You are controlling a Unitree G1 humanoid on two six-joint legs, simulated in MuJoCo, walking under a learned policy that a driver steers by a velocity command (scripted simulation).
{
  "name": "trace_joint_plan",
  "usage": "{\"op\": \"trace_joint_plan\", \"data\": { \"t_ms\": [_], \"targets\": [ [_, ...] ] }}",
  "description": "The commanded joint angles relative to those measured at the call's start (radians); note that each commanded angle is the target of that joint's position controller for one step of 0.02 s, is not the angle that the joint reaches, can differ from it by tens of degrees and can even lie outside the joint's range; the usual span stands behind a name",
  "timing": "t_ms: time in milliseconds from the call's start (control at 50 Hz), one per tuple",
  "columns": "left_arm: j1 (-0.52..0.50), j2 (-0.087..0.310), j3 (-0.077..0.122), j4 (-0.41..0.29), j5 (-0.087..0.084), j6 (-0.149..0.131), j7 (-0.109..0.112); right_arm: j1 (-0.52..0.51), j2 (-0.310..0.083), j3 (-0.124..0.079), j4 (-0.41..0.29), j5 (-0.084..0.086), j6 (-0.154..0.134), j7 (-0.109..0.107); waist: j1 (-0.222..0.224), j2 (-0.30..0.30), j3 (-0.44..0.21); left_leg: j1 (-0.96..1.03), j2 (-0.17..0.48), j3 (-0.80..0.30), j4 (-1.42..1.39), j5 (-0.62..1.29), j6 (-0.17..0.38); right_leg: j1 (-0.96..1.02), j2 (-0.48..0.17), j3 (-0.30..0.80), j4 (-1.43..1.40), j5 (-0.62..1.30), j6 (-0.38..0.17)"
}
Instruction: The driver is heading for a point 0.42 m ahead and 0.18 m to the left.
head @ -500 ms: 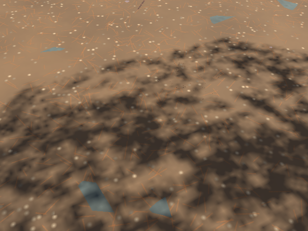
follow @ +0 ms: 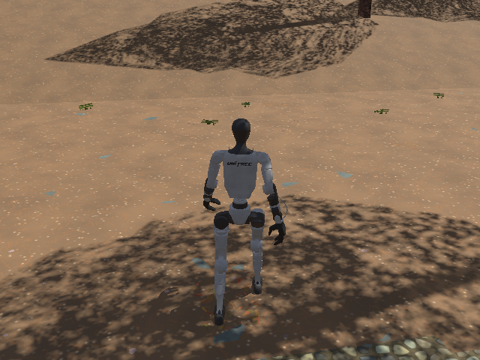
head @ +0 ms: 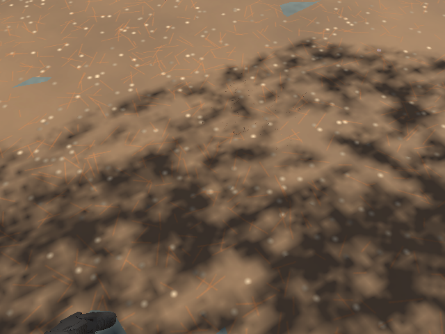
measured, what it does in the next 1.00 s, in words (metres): walks ahead, turning left: right foot, then left foot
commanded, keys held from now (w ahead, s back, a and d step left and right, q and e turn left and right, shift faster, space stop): w+q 0.50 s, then no key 0.50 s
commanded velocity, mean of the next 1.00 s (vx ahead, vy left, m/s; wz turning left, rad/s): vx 0.35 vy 0.00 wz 0.34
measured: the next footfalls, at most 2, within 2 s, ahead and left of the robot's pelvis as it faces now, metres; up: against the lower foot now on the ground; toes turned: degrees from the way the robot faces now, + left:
right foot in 0.02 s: +0.19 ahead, -0.13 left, +0.00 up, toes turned -1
left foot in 0.58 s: +0.44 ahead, +0.17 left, +0.00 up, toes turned +23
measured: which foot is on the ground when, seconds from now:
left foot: down 0.00-0.02, up 0.04-0.56, down 0.58-1.00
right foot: up 0.00-0.00, down 0.02-0.58, up 0.60-0.98, down 1.00-1.00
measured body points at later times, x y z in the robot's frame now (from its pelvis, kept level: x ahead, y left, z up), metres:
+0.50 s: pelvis +0.26 +0.00 +0.01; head +0.28 +0.02 +0.46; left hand +0.19 +0.27 -0.14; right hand +0.50 -0.18 -0.09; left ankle +0.39 +0.17 -0.69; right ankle +0.15 -0.13 -0.72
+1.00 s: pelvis +0.44 +0.08 +0.01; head +0.45 +0.09 +0.46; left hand +0.45 +0.37 -0.12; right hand +0.64 -0.12 -0.11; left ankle +0.40 +0.15 -0.72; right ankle +0.55 -0.04 -0.72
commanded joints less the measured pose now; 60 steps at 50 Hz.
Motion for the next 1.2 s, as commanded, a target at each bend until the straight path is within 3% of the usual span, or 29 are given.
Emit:
{"op": "trace_joint_plan", "data": {
  "t_ms": [20,40,60,80,120,160,220,300,360,460,500,540,560,580,600,620,640,660,680,720,760,840,960,1000,1020,1040,1060,1100,1200],
  "targets": [
    [0.399,0.250,0.088,0.049,0.009,-0.015,0.019,-0.071,-0.125,-0.012,-0.085,-0.015,0.001,-0.001,0.266,0.056,-0.219,-0.342,0.141,-0.053,0.498,0.593,0.100,0.626,-0.085,0.108,0.029,-0.097,-0.085],
    [0.493,0.338,0.105,0.078,0.028,-0.009,0.017,0.063,0.025,0.024,-0.100,-0.009,-0.012,0.003,0.197,-0.230,-0.389,-0.701,-0.040,-0.006,0.875,0.018,0.030,0.951,-0.348,0.573,-0.098,-0.355,-0.221],
    [0.472,0.245,0.076,0.070,0.028,-0.012,0.013,0.034,-0.050,0.008,-0.090,0.018,-0.030,0.004,0.212,-0.234,-0.396,-0.789,-0.025,-0.145,1.040,-0.163,0.041,0.897,-0.367,0.759,-0.247,-0.487,-0.222],
    [0.370,0.183,0.056,0.055,0.022,-0.016,0.014,-0.052,-0.120,-0.014,-0.120,0.042,-0.038,0.004,0.192,-0.181,-0.233,-0.870,0.029,-0.138,1.098,-0.096,0.059,0.764,-0.345,0.606,-0.262,-0.501,-0.172],
    [0.222,0.115,0.036,0.035,0.030,-0.024,0.013,-0.127,-0.119,-0.026,-0.138,0.025,-0.035,-0.009,0.134,-0.079,-0.090,-0.807,0.118,-0.112,1.028,0.068,0.074,0.489,-0.280,0.354,-0.307,-0.301,-0.125],
    [0.180,0.080,0.028,0.048,0.044,-0.031,0.012,-0.087,-0.075,-0.032,-0.131,0.021,-0.005,-0.007,0.080,-0.104,-0.056,-0.702,0.157,-0.121,0.962,0.126,0.080,0.363,-0.230,0.195,-0.356,-0.195,-0.107],
    [0.200,0.111,0.037,0.068,0.042,-0.037,0.026,-0.133,-0.060,-0.039,-0.167,0.019,0.028,-0.007,0.065,-0.066,-0.002,-0.752,0.168,-0.119,0.904,0.189,0.069,0.322,-0.228,0.077,-0.407,-0.106,-0.131],
    [0.246,0.144,0.046,0.075,0.049,-0.029,0.049,-0.230,-0.067,-0.044,-0.212,0.008,0.028,0.008,0.080,-0.030,0.034,-0.850,0.153,-0.126,0.725,0.374,0.045,0.380,-0.223,-0.034,-0.425,-0.028,-0.133],
    [0.278,0.165,0.049,0.072,0.042,-0.020,0.060,-0.336,-0.053,-0.033,-0.250,0.003,0.021,0.030,0.114,-0.013,0.061,-0.840,0.141,-0.054,0.571,0.461,0.043,0.415,-0.213,-0.121,-0.432,0.012,-0.119],
    [0.371,0.194,0.062,0.087,0.022,0.012,0.061,-0.485,-0.043,-0.017,-0.335,0.006,0.019,0.065,0.164,-0.005,0.098,-0.882,0.117,0.024,0.424,0.380,0.074,0.596,-0.254,-0.194,-0.355,0.136,-0.108],
    [0.356,0.218,0.070,0.076,0.014,0.026,0.060,-0.477,-0.066,-0.025,-0.359,0.008,0.021,0.075,0.135,-0.034,0.069,-0.805,0.072,0.074,0.398,0.286,0.103,0.636,-0.262,-0.225,-0.264,0.393,-0.090],
    [0.333,0.241,0.074,0.067,0.009,0.045,0.064,-0.337,-0.120,-0.055,-0.341,0.003,0.021,0.076,0.044,-0.071,-0.023,-0.588,-0.023,0.127,0.375,0.213,0.141,0.625,-0.244,-0.238,-0.015,0.793,-0.066],
    [0.317,0.236,0.069,0.061,0.004,0.049,0.065,-0.176,-0.175,-0.086,-0.300,0.000,0.017,0.066,-0.042,-0.055,-0.110,-0.350,-0.064,0.117,0.272,0.351,0.174,0.546,-0.200,-0.254,0.197,0.765,-0.025],
    [0.333,0.200,0.054,0.036,0.029,0.038,0.063,-0.067,-0.268,-0.113,-0.274,-0.009,0.023,0.039,-0.064,0.073,-0.216,-0.041,0.079,-0.094,0.283,0.635,0.227,0.289,-0.141,-0.250,0.503,0.339,0.036],
    [0.432,0.070,0.011,-0.001,0.041,0.009,0.047,-0.148,-0.346,-0.110,-0.313,-0.029,0.019,0.031,0.064,0.303,-0.369,0.258,0.403,-0.643,0.217,0.869,0.463,-0.093,0.072,-0.149,0.911,-0.583,0.108],
    [0.370,0.165,0.030,0.021,0.004,-0.019,0.036,-0.091,-0.261,-0.082,-0.319,-0.032,0.020,0.034,-0.013,0.112,-0.495,0.234,0.413,-0.637,0.162,0.964,0.454,-0.080,0.046,0.078,0.963,-0.598,0.089],
    [0.300,0.168,0.035,0.005,-0.030,-0.021,0.033,-0.128,-0.205,-0.066,-0.303,-0.030,0.016,0.036,-0.004,0.097,-0.368,0.148,0.368,-0.442,0.179,1.014,0.407,-0.135,-0.004,0.071,0.929,-0.548,0.068],
    [0.275,0.148,0.031,0.008,-0.017,-0.018,0.044,-0.196,-0.171,-0.058,-0.303,-0.011,0.006,0.039,0.033,0.034,-0.227,-0.015,0.307,-0.320,0.159,0.954,0.345,-0.145,-0.051,0.051,0.821,-0.477,0.063],
    [0.256,0.160,0.040,0.019,0.008,-0.006,0.055,-0.252,-0.131,-0.047,-0.309,-0.008,0.002,0.034,0.057,0.025,-0.174,-0.133,0.271,-0.266,0.124,0.882,0.311,-0.107,-0.079,0.051,0.748,-0.431,0.061],
    [0.298,0.156,0.047,0.033,0.015,0.031,0.064,-0.308,-0.132,-0.043,-0.315,-0.031,-0.002,0.033,0.113,0.038,-0.144,-0.311,0.242,-0.201,0.059,0.890,0.302,0.033,-0.082,0.052,0.691,-0.371,0.064],
    [0.320,0.124,0.042,0.037,0.022,0.053,0.072,-0.322,-0.138,-0.042,-0.301,-0.037,-0.013,0.030,0.141,0.050,-0.141,-0.364,0.224,-0.142,0.039,0.953,0.305,0.071,-0.075,0.047,0.592,-0.320,0.079],
    [0.252,0.105,0.030,0.029,0.029,0.064,0.072,-0.338,-0.139,-0.036,-0.275,-0.036,0.001,0.009,0.130,0.095,-0.149,-0.358,0.174,-0.058,0.038,0.889,0.259,0.110,-0.063,0.035,0.326,-0.156,0.094],
    [0.181,0.125,0.031,0.029,0.029,0.072,0.060,-0.323,-0.118,-0.015,-0.223,-0.032,0.024,0.005,0.111,0.113,-0.113,-0.342,0.184,-0.102,0.077,0.602,0.220,0.213,-0.028,0.023,0.072,-0.117,0.073],
    [0.206,0.142,0.032,0.044,0.049,0.063,0.056,-0.292,-0.088,-0.001,-0.204,-0.021,0.026,0.004,0.130,0.065,-0.106,-0.373,0.124,-0.098,0.139,0.420,0.140,0.347,-0.045,0.048,-0.107,0.124,0.037],
    [0.201,0.195,0.040,0.040,0.053,0.061,0.060,-0.239,-0.073,0.003,-0.197,-0.040,0.023,0.003,0.083,-0.017,-0.117,-0.402,0.058,-0.065,0.196,0.277,0.093,0.408,-0.122,0.120,-0.093,0.323,0.011],
    [0.161,0.209,0.039,0.045,0.047,0.064,0.062,-0.151,-0.063,0.000,-0.177,-0.042,0.023,0.002,0.010,-0.136,-0.122,-0.427,0.005,-0.034,0.186,0.125,0.061,0.411,-0.163,0.150,-0.064,0.323,-0.055],
    [0.135,0.151,0.031,0.051,0.036,0.069,0.055,-0.195,-0.070,0.003,-0.175,-0.041,0.030,-0.003,0.035,-0.147,-0.114,-0.368,0.004,-0.022,0.169,0.130,0.046,0.339,-0.138,0.143,-0.086,0.149,-0.058],
    [0.125,0.128,0.025,0.059,0.038,0.068,0.046,-0.275,-0.106,-0.006,-0.176,-0.024,0.050,-0.012,0.072,-0.084,-0.077,-0.350,0.014,-0.028,0.178,0.198,0.056,0.293,-0.077,0.095,-0.092,0.050,-0.008],
    [0.156,0.127,0.023,0.106,0.030,0.058,0.052,-0.276,-0.102,-0.007,-0.146,-0.023,0.061,-0.012,0.088,-0.033,-0.095,-0.334,0.034,-0.042,0.177,0.331,0.058,0.359,-0.047,0.059,-0.047,0.166,-0.002]
  ]
}}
